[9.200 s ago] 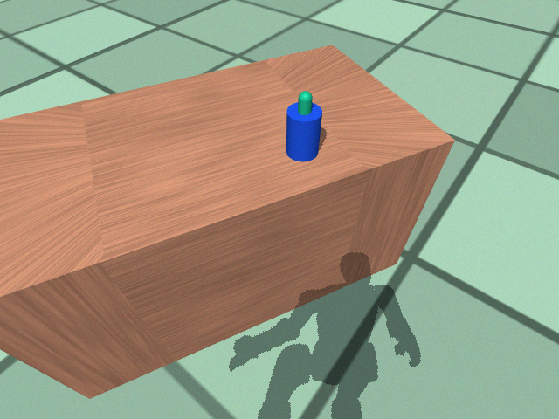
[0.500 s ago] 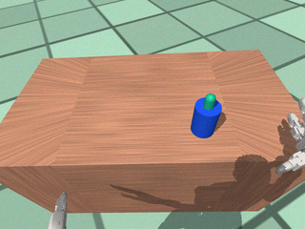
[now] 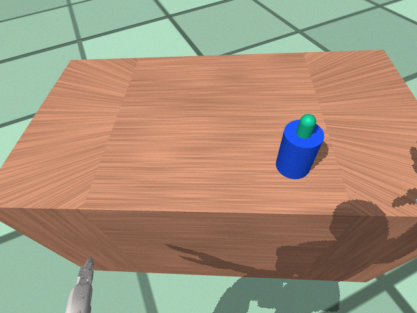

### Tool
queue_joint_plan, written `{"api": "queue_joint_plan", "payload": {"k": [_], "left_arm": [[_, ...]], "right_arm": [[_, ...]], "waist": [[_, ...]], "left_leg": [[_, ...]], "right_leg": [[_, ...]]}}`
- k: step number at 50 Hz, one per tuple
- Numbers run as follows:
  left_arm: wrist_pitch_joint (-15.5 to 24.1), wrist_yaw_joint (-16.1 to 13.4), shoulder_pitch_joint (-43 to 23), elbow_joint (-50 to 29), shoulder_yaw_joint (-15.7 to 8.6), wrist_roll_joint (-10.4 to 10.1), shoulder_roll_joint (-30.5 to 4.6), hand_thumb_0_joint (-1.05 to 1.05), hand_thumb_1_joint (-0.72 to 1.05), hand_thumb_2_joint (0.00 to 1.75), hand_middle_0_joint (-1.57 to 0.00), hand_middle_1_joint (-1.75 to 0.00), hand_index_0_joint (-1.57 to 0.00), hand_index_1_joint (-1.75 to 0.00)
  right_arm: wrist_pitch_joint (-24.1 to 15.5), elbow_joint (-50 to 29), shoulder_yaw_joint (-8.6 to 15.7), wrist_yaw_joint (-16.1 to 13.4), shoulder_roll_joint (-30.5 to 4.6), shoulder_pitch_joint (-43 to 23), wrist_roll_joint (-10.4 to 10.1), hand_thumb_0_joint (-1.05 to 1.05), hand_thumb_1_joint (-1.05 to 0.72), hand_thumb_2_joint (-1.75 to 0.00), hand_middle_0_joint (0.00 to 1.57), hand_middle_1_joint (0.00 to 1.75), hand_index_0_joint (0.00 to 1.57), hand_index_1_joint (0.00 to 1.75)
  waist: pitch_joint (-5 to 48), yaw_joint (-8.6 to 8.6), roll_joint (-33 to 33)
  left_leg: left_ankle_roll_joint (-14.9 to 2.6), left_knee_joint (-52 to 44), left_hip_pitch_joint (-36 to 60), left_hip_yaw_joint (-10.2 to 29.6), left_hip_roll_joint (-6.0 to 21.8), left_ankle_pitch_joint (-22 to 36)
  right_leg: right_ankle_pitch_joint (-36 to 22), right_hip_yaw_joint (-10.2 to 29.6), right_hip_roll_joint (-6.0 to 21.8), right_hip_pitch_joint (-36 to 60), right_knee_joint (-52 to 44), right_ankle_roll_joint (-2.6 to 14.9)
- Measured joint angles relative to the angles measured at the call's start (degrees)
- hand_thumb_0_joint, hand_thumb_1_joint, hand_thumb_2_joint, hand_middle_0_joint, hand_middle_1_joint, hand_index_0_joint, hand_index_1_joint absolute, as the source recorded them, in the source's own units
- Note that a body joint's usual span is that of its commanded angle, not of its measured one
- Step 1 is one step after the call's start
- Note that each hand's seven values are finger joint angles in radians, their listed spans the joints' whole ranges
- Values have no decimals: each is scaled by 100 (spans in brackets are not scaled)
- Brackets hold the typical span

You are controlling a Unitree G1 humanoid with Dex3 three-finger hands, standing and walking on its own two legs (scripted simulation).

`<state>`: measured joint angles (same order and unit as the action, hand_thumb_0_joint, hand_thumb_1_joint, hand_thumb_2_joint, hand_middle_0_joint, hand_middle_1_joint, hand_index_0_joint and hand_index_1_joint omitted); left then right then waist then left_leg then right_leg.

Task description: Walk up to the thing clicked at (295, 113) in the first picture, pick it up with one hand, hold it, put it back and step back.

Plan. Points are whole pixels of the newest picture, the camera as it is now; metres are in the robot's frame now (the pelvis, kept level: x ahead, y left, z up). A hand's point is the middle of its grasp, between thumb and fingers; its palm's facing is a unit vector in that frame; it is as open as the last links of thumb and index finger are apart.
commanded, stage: go down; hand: right
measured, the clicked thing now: (300, 143) +0.49 -0.19 -0.01
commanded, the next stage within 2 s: approach in 1.50 s
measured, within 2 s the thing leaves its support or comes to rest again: neither
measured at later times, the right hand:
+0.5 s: hand out of the picture +0.39 -0.37 +0.10, palm faces +0.19 +0.98 +0.00, open 17.6 cm
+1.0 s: hand out of the picture +0.41 -0.38 +0.10, palm faces +0.20 +0.98 +0.00, open 17.5 cm
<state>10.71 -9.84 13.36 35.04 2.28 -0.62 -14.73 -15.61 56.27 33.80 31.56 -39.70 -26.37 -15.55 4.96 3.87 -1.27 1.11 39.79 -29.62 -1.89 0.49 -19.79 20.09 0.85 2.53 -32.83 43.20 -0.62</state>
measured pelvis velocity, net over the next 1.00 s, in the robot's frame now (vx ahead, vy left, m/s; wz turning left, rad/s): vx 0.00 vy -0.01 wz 0.01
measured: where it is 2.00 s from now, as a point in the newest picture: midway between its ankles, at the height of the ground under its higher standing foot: outside the picture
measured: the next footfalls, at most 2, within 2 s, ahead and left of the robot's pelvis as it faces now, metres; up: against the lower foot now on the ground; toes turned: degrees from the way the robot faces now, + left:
none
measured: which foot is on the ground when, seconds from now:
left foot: down 0.00-1.00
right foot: down 0.00-1.00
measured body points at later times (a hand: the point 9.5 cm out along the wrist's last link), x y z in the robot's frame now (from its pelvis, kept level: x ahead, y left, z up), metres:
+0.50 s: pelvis +0.00 -0.01 -0.01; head +0.06 -0.04 +0.43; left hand +0.15 +0.25 -0.07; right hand +0.37 -0.42 +0.11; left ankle +0.00 +0.13 -0.71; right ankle +0.01 -0.12 -0.71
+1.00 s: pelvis +0.00 -0.01 -0.02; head +0.08 -0.05 +0.42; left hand +0.15 +0.25 -0.07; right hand +0.39 -0.43 +0.11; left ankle +0.00 +0.13 -0.71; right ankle +0.01 -0.12 -0.71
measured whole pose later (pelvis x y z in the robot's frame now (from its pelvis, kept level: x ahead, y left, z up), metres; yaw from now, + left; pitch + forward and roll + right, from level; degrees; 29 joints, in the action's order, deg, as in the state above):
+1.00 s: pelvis +0.00 -0.01 -0.02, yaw +1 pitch +15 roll +3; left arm 9.1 -7.9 16.1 26.2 3.9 0.1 -15.0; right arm -12.9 63.2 36.8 31.7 -48.4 -36.3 -11.5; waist 6.9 6.6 -1.4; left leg 1.7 46.1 -38.8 -2.2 0.0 -22.3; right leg 23.7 1.6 3.0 -43.2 51.7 0.0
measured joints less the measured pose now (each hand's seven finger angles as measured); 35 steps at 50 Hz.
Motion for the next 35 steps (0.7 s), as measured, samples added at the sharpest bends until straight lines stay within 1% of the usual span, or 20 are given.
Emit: {"api": "queue_joint_plan", "payload": {"k": [6, 11, 21, 28, 32, 35], "left_arm": [[21, 13, 52, -183, 45, 20, 11, -1, -53, 6, -5, -5, -5, -6], [7, 40, 52, -205, 48, 27, 19, -1, -54, 6, -5, -5, -5, -6], [-41, 76, 187, -521, 107, 22, -2, -1, -54, 7, -5, -5, -5, -6], [-90, 119, 214, -613, 105, 33, -10, -1, -54, 7, -5, -5, -5, -6], [-95, 140, 209, -645, 114, 41, -10, -1, -54, 7, -5, -5, -5, -6], [-105, 152, 220, -700, 124, 41, -22, -1, -54, 7, -5, -5, -5, -6]], "right_arm": [[62, 188, 49, 14, -149, -149, 54, -1, 55, -3, 6, 5, 5, 5], [110, 162, 76, -10, -225, -256, 126, -1, 56, -3, 6, 5, 5, 5], [220, 303, 118, -15, -400, -465, 186, -1, 57, -4, 6, 5, 5, 5], [226, 359, 189, -30, -492, -596, 258, -1, 56, -4, 6, 5, 5, 5], [230, 469, 161, -17, -587, -678, 271, -1, 56, -4, 6, 5, 5, 5], [249, 472, 215, -18, -605, -731, 304, -1, 56, -4, 6, 5, 5, 5]], "waist": [[67, 40, -9], [94, 58, -12], [142, 134, -16], [154, 164, -18], [157, 196, -21], [149, 199, -16]], "left_leg": [[2, 112, -147, -16, -6, -47], [9, 218, -286, -23, -8, -86], [37, 333, -463, -13, -6, -138], [50, 415, -579, -6, -19, -167], [54, 464, -656, -8, -21, -182], [58, 487, -705, -8, -28, -188]], "right_leg": [[57, 22, 6, -166, 139, 3], [107, 34, 8, -319, 270, 13], [189, 31, 6, -520, 438, 39], [244, 29, 19, -650, 560, 53], [266, 34, 20, -734, 620, 59], [280, 36, 27, -789, 660, 62]]}}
